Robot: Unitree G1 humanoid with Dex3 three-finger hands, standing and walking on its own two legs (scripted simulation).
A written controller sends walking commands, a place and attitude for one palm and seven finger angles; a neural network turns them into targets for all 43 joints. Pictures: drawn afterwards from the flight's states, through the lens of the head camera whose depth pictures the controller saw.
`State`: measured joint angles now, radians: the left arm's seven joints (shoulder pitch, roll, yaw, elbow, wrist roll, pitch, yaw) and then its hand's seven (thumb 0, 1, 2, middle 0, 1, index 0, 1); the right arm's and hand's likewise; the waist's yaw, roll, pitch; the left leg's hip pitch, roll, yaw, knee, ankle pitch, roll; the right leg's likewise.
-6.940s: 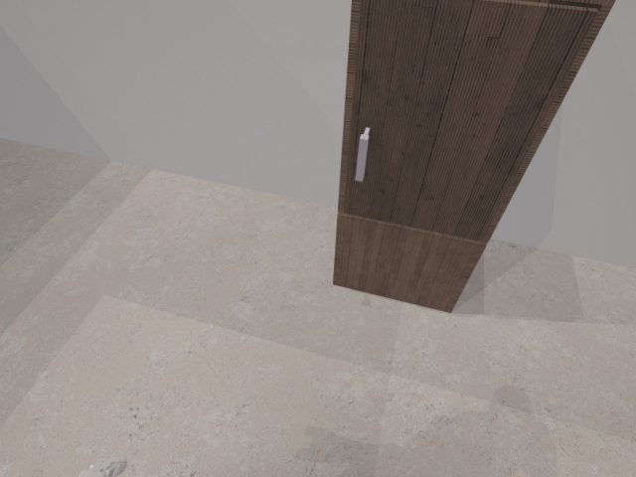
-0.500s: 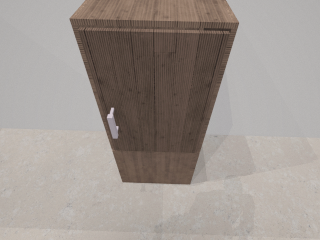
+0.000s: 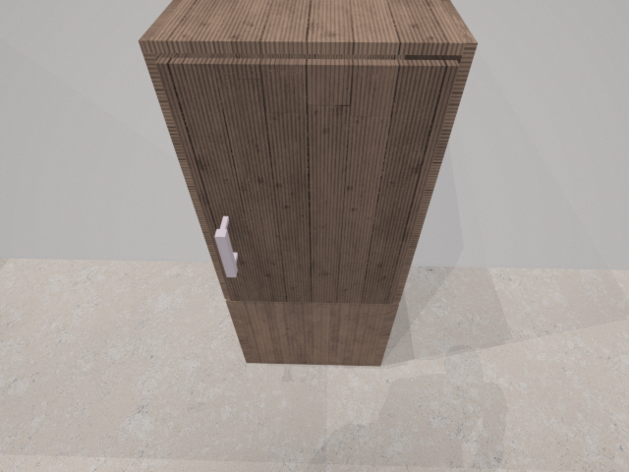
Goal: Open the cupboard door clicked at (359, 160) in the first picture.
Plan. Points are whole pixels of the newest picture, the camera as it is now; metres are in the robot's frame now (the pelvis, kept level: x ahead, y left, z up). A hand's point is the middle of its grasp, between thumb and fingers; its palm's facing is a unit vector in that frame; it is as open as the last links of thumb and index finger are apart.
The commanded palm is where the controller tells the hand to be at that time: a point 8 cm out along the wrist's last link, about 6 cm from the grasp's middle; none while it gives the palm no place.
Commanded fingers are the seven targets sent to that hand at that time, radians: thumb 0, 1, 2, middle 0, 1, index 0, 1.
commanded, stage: look again from close up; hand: left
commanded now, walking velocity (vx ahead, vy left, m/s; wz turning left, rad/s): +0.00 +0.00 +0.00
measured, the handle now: (228, 247) +0.53 +0.20 -0.10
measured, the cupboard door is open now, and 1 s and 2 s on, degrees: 0 0 0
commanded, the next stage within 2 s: raise the hand with hooked fingers in 0.30 s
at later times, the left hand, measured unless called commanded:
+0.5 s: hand out of the picture +0.12 +0.20 -0.11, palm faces +0.19 -0.96 -0.19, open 7.4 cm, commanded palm +0.12 +0.25 -0.07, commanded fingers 0.00 0.76 0.84 -0.21 -0.39 -0.21 -0.39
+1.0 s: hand (166, 450) +0.17 +0.21 -0.08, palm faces +0.03 -1.00 -0.05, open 9.6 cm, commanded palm +0.16 +0.26 -0.07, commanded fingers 0.00 0.18 0.59 -0.25 -0.76 -0.25 -0.76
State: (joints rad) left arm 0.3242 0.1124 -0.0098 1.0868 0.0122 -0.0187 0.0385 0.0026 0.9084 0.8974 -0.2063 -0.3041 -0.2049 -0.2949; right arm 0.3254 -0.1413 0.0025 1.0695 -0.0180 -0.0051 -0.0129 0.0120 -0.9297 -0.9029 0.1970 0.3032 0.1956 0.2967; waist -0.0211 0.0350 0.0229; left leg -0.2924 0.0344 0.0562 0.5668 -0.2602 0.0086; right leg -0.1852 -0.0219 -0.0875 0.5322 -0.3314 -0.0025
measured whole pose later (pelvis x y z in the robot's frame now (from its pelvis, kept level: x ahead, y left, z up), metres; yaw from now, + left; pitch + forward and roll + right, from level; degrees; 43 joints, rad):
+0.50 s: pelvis +0.01 +0.01 +0.00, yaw +0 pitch +1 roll +1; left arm 0.46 0.17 0.03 0.43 -0.09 0.00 0.08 0.01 0.90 0.89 -0.21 -0.31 -0.21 -0.30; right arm 0.31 -0.19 0.00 0.93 0.03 -0.15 -0.05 0.01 -0.92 -0.90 0.20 0.30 0.20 0.30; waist 0.01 -0.02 0.02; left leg -0.28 -0.01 0.08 0.51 -0.25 0.02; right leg -0.21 -0.06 -0.06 0.55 -0.34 0.01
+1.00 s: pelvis -0.04 -0.02 -0.12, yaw +0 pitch +17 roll -4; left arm 0.33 0.27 0.28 0.11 -0.34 -0.50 -0.43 0.01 0.40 0.68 -0.24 -0.63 -0.24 -0.62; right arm 0.14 -0.21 -0.01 0.58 0.02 -0.24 -0.07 0.01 -0.91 -0.90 0.20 0.30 0.20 0.30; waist 0.04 0.01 -0.14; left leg -1.12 0.08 -0.06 1.32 -0.50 -0.03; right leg -0.97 0.00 -0.16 1.29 -0.62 -0.06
